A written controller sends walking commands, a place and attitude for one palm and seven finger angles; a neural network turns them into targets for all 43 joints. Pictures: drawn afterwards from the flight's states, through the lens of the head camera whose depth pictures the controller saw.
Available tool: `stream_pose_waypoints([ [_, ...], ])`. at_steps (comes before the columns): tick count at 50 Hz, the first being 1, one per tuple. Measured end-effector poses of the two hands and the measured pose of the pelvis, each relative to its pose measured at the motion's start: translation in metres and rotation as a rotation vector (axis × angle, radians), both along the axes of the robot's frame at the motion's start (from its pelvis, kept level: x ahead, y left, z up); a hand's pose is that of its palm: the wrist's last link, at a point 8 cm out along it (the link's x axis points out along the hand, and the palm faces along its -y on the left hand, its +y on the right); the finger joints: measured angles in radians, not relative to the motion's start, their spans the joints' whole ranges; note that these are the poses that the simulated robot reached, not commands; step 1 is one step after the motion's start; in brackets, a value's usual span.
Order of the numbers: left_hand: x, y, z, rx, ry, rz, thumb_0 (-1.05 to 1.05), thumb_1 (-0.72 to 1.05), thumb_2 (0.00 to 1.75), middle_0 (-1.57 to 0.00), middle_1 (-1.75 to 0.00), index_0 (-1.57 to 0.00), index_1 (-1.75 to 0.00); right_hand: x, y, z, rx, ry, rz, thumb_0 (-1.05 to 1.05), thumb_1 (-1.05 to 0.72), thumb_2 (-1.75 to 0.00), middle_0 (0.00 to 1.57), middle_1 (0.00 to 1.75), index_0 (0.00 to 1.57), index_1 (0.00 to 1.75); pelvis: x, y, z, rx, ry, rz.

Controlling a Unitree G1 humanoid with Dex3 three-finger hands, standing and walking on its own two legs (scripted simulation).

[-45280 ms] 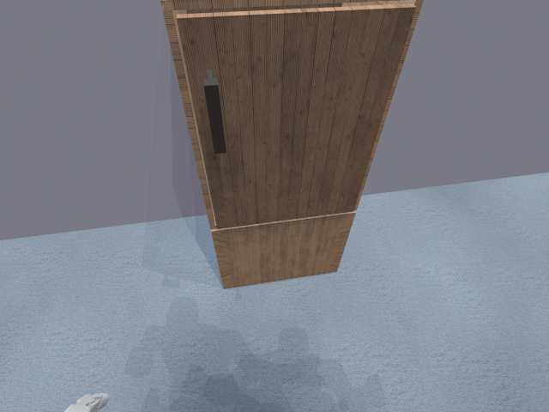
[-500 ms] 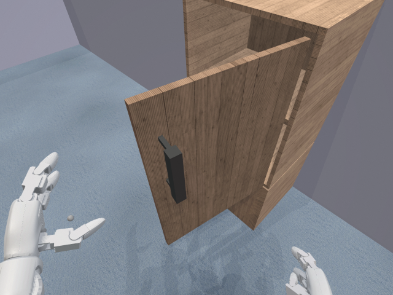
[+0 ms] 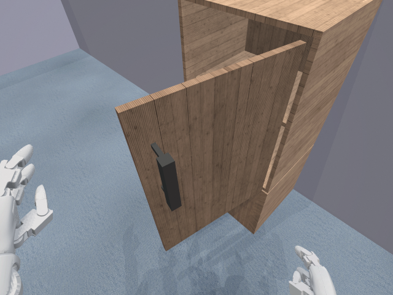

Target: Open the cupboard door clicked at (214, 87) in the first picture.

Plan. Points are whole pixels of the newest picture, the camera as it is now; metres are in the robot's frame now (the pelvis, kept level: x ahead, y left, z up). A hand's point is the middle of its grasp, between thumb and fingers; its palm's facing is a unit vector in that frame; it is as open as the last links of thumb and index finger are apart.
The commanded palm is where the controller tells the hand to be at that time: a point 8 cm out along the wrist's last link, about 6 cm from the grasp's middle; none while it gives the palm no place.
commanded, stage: draw the hand back to the body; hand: left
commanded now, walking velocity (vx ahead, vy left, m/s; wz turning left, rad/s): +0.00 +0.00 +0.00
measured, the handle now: (165, 177) +0.32 +0.11 +0.08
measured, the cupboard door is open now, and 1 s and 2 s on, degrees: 78 78 78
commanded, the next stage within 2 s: step back with the hand held close in 0.20 s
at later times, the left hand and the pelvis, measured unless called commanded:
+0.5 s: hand (47, 215) +0.18 +0.25 +0.15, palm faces +0.37 -0.79 -0.49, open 7.4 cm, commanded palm +0.13 +0.30 +0.17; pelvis -0.02 +0.00 +0.00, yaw -1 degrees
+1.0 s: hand out of the picture +0.08 +0.29 +0.15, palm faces +0.42 -0.75 -0.51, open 7.4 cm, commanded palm +0.02 +0.33 +0.17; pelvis -0.11 +0.03 -0.02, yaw +2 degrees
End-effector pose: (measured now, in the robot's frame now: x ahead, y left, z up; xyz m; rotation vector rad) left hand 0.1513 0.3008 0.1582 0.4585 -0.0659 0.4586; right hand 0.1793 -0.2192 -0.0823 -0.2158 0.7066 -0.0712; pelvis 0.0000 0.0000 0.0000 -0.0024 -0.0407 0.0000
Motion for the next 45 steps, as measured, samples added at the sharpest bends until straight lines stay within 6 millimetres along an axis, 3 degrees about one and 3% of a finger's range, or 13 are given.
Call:
stream_pose_waypoints([
  [16,-0.006,-0.009,0.0,0.003,0.0,-0.009,0.02,0.89,0.9,-0.21,-0.3,-0.21,-0.3,-0.01,-0.009,-0.002,0.003,0.007,-0.016,0.01,-0.91,-0.89,0.2,0.3,0.2,0.3,-0.005,-0.008,0.0,-0.001,-0.01,0.001],
  [21,-0.007,-0.012,0.015,0.064,-0.033,-0.051,0.02,0.89,0.9,-0.21,-0.3,-0.21,-0.3,-0.013,-0.012,-0.001,0.0,0.012,-0.03,0.01,-0.91,-0.89,0.2,0.3,0.2,0.3,-0.01,-0.007,0.0,-0.012,0.018,0.0],
  [25,-0.007,-0.011,0.017,0.104,-0.004,-0.096,0.02,0.89,0.9,-0.21,-0.3,-0.21,-0.3,-0.02,-0.017,0.0,-0.007,0.021,-0.077,0.01,-0.91,-0.89,0.2,0.3,0.2,0.3,-0.016,-0.002,-0.001,-0.013,0.043,-0.013],
  [35,-0.024,0.002,0.007,0.117,0.037,-0.154,0.02,0.89,0.9,-0.21,-0.3,-0.21,-0.3,-0.061,-0.015,0.006,-0.048,0.044,-0.146,0.01,-0.91,-0.89,0.2,0.3,0.2,0.3,-0.047,0.014,-0.004,-0.014,0.052,-0.031],
  [45,-0.077,0.021,0.012,0.16,-0.063,-0.141,0.02,0.89,0.9,-0.21,-0.3,-0.21,-0.3,-0.112,0.007,0.004,-0.061,0.027,-0.11,0.01,-0.91,-0.89,0.2,0.3,0.2,0.3,-0.092,0.027,-0.012,-0.03,0.035,-0.013],
])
